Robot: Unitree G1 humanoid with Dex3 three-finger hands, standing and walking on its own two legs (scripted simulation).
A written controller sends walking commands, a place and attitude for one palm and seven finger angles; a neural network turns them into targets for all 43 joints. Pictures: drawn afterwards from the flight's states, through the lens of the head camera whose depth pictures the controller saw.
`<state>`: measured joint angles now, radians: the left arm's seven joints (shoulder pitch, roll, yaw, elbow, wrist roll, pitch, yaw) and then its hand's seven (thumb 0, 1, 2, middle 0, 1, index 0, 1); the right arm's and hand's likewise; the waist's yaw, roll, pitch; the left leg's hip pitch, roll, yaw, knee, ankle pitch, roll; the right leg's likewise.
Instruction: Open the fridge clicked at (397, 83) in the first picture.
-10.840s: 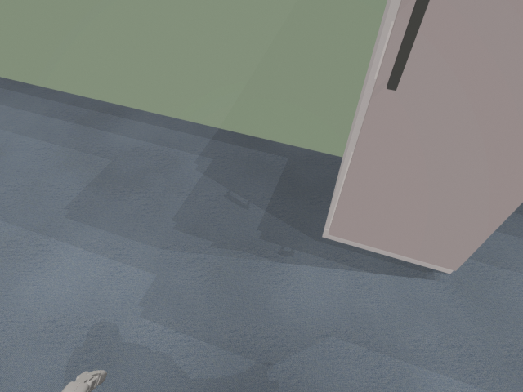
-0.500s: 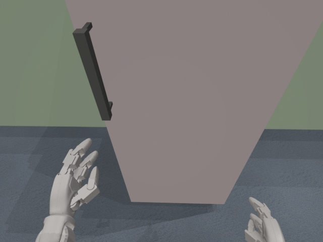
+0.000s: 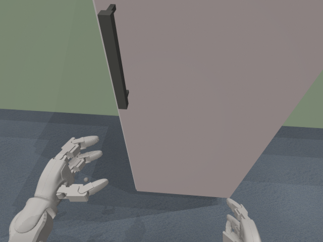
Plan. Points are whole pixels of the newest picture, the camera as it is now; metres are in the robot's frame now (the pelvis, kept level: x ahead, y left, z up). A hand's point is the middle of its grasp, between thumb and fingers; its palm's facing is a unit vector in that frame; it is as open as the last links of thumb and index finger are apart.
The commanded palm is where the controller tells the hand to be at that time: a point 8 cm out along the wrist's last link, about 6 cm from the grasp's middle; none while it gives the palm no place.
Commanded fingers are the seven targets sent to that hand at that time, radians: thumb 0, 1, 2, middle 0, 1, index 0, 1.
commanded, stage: raise the hand to about handle height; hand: left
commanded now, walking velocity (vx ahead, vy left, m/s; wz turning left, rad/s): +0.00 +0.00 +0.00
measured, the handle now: (118, 63) +0.47 +0.14 +0.22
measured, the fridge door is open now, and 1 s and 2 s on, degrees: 0 0 0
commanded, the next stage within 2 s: move the hooked fingers beside the handle in 1.32 s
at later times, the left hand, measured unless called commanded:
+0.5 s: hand (24, 135) +0.26 +0.26 +0.20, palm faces +0.10 -0.99 -0.10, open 13.5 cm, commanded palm +0.22 +0.30 +0.19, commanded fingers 0.00 -0.50 0.30 -0.30 -1.20 -0.30 -1.20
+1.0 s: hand (25, 109) +0.29 +0.27 +0.23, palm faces +0.04 -0.99 -0.12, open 14.0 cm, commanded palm +0.24 +0.31 +0.25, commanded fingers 0.00 -0.50 0.30 -0.30 -1.20 -0.30 -1.20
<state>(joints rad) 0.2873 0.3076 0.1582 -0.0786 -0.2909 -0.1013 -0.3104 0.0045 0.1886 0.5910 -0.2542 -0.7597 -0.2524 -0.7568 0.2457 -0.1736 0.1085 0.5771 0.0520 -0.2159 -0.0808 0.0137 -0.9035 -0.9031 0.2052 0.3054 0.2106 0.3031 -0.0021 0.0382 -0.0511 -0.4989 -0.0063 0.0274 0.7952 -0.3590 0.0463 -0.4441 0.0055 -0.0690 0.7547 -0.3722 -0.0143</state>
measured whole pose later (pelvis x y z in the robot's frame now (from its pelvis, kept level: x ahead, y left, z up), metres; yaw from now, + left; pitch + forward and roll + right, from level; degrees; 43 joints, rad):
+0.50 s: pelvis +0.01 +0.01 +0.02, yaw +1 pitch -3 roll -1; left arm 0.04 0.41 0.38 -0.08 -0.35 0.05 -0.34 -0.01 -0.39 0.34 -0.30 -1.13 -0.29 -1.13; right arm 0.20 -0.25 0.09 0.62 0.07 -0.31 -0.11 0.01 -0.91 -0.90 0.20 0.30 0.21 0.30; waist 0.07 0.03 -0.02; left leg -0.24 -0.03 0.02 0.57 -0.28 0.05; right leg -0.18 -0.01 -0.07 0.52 -0.29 0.00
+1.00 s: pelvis +0.01 -0.02 +0.03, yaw +1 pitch -3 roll +0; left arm -0.21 0.55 0.46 0.16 -0.33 0.30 -0.50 -0.01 -0.50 0.30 -0.30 -1.20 -0.30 -1.20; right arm 0.19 -0.31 0.10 0.63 0.11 -0.21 -0.09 0.01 -0.91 -0.90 0.20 0.30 0.21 0.30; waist 0.05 0.07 -0.02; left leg -0.23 -0.01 0.01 0.51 -0.24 0.03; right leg -0.17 0.01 -0.08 0.48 -0.27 -0.03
